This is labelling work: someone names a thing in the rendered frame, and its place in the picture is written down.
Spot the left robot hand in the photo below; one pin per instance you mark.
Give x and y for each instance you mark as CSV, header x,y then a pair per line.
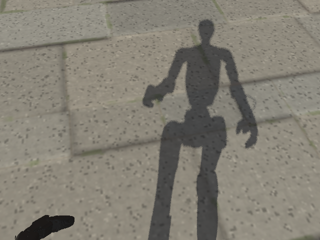
x,y
44,226

